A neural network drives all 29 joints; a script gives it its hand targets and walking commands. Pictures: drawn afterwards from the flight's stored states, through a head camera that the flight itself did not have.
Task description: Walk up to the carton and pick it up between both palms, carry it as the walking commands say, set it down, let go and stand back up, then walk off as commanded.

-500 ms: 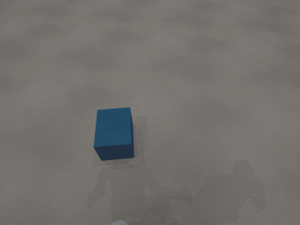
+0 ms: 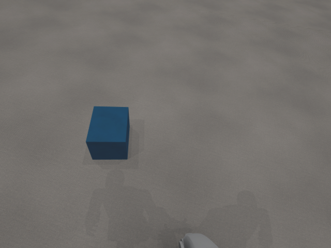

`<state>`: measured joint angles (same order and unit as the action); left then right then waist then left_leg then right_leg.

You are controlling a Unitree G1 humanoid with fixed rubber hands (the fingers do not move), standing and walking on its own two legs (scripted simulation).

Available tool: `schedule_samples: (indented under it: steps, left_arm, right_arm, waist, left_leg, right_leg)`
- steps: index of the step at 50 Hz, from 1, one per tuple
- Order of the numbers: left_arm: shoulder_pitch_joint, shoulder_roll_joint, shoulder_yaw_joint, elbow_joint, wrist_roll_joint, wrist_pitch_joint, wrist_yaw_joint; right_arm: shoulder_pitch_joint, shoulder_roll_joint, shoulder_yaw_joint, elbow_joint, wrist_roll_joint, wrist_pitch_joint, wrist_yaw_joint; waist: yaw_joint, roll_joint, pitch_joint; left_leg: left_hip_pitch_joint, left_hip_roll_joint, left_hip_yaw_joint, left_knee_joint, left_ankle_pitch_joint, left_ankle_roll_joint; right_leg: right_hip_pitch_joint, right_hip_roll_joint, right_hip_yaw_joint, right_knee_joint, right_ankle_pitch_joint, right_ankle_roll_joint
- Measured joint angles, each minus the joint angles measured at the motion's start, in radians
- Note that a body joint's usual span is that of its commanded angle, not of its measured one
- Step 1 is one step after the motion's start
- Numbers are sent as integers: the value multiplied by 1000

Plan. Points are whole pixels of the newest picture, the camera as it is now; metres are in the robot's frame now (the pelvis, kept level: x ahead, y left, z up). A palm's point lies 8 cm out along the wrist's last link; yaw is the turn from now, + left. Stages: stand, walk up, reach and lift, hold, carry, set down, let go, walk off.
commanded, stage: walk off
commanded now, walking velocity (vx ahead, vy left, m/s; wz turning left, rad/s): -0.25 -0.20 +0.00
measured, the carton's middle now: (110, 132) +0.89 +0.34 -0.67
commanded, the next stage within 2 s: stand in 0.38 s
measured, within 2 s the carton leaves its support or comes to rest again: neither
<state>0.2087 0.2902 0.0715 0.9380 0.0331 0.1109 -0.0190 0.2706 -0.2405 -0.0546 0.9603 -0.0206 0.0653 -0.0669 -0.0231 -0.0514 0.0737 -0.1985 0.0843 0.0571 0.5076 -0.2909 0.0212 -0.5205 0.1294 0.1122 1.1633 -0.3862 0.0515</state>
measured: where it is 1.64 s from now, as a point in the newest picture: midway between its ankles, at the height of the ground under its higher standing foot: outside the picture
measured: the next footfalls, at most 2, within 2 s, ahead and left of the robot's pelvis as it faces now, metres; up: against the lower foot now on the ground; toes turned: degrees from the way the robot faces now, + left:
right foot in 0.32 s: -0.08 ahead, -0.25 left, +0.00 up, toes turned -2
left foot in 0.70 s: -0.19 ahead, -0.05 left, +0.00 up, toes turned +2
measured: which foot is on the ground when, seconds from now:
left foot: down 0.00-0.30, up 0.32-0.68, down 0.70-1.00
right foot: up 0.00-0.30, down 0.32-1.00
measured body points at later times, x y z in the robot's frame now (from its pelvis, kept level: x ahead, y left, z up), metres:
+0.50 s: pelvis -0.13 -0.13 +0.00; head -0.11 -0.16 +0.44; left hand -0.04 +0.14 -0.12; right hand -0.09 -0.42 -0.16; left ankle -0.19 -0.01 -0.64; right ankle -0.12 -0.24 -0.74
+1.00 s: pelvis -0.19 -0.15 +0.00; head -0.19 -0.15 +0.45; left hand -0.21 +0.08 -0.16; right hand -0.16 -0.39 -0.16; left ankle -0.23 -0.05 -0.74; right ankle -0.12 -0.25 -0.74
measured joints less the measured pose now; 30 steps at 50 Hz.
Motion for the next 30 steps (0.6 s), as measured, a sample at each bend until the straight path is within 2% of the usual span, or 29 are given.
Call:
schedule_samples:
  steps: [2, 4, 6, 10, 13, 15, 16, 17, 18, 19, 21, 23, 26, 30]
  left_arm:
    - [20, 16, 13, 7, -1, 0, -4]
    - [33, 29, 19, 10, -7, 4, -3]
    - [36, 34, 20, 8, -14, 9, -2]
    - [21, 26, 8, -9, -27, 12, -5]
    - [1, 13, -1, -24, -30, 7, -7]
    - [-2, 11, -3, -30, -23, -5, -8]
    - [-3, 6, -1, -27, -17, -11, -10]
    - [-6, -7, -5, -25, -15, -13, -13]
    - [-5, -16, -13, -29, -10, -14, -15]
    - [-3, -24, -21, -34, -5, -15, -14]
    - [-3, -35, -34, -41, -1, -14, -2]
    - [-13, -42, -41, -50, -6, -18, 15]
    - [-34, -51, -47, -63, -15, -37, 41]
    - [-43, -63, -51, -51, -17, -56, 61]
  right_arm:
    - [-12, -11, -8, -9, 3, -5, 1]
    - [-29, -20, -14, -21, 2, -14, 3]
    - [-47, -30, -18, -34, -1, -22, 4]
    - [-72, -50, -29, -50, -13, -22, 8]
    - [-85, -69, -37, -49, -16, -13, 13]
    - [-83, -82, -40, -49, -12, -9, 15]
    - [-82, -90, -41, -47, -16, -8, 17]
    - [-80, -96, -43, -41, -14, 0, 12]
    - [-77, -96, -42, -35, -5, 13, 4]
    - [-74, -95, -40, -30, 4, 24, 1]
    - [-70, -89, -38, -26, 11, 29, 7]
    - [-61, -84, -38, -22, 2, 21, 17]
    - [-46, -66, -35, -15, -5, 16, 29]
    - [-49, -30, -17, -19, 3, 16, 34]
  waist:
    - [4, 0, 4]
    - [8, 4, 9]
    - [8, 12, 17]
    - [-4, 38, 27]
    - [-15, 65, 27]
    - [-14, 76, 18]
    - [-12, 87, 20]
    - [-11, 105, 24]
    - [-8, 110, 22]
    - [-3, 110, 19]
    - [-1, 109, 11]
    - [-2, 111, 2]
    - [0, 105, -13]
    - [4, 80, -27]
  left_leg:
    - [-18, 19, -6, -8, 23, -10]
    - [-38, 39, -13, -11, 43, -21]
    - [-58, 58, -21, -14, 63, -33]
    - [-100, 81, -36, -13, 102, -61]
    - [-136, 90, -44, -8, 131, -88]
    - [-173, 92, -47, 20, 140, -108]
    - [-204, 96, -49, 73, 80, -99]
    - [-239, 81, -77, 161, -63, -83]
    - [-276, 42, -111, 285, -178, -64]
    - [-307, -6, -138, 418, -236, -45]
    - [-339, -84, -151, 625, -239, -22]
    - [-328, -121, -122, 735, -200, -24]
    - [-248, -121, -51, 694, -167, -42]
    - [-84, -108, -8, 390, -244, -48]
  right_leg:
    - [-9, -14, 29, 118, 16, 33]
    - [11, -37, 41, 145, 18, 60]
    - [51, -65, 36, 79, 9, 79]
    - [164, -130, -32, -206, -47, 87]
    - [259, -149, -86, -447, -38, 60]
    - [335, -153, -115, -650, 44, 32]
    - [344, -152, -118, -688, 82, 16]
    - [323, -145, -123, -659, 87, -1]
    - [305, -149, -124, -636, 85, -17]
    - [296, -156, -123, -631, 87, -28]
    - [292, -165, -124, -650, 109, -40]
    - [289, -163, -129, -673, 135, -50]
    - [283, -147, -139, -698, 165, -70]
    - [271, -124, -150, -716, 196, -89]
